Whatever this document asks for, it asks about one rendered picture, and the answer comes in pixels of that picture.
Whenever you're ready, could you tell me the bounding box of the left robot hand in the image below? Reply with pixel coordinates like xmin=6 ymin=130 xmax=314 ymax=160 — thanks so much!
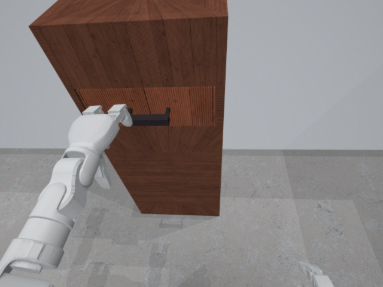
xmin=68 ymin=104 xmax=133 ymax=189

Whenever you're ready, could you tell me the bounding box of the right robot hand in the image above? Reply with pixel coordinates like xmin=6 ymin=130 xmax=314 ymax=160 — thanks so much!
xmin=297 ymin=261 xmax=334 ymax=287

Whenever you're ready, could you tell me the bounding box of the left robot upper arm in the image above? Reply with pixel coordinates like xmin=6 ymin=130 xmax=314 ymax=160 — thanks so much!
xmin=0 ymin=273 xmax=54 ymax=287

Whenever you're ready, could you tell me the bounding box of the robot left forearm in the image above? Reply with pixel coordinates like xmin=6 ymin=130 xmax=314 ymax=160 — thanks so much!
xmin=0 ymin=146 xmax=101 ymax=277

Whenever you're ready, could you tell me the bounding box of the handle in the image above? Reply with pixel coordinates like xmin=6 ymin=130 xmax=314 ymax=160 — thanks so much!
xmin=128 ymin=108 xmax=170 ymax=126

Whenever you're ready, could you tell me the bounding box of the cabinet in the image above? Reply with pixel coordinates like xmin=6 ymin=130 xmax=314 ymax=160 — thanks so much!
xmin=29 ymin=0 xmax=228 ymax=216

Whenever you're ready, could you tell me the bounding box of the drawer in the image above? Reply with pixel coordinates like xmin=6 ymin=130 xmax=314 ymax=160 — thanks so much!
xmin=76 ymin=86 xmax=215 ymax=126

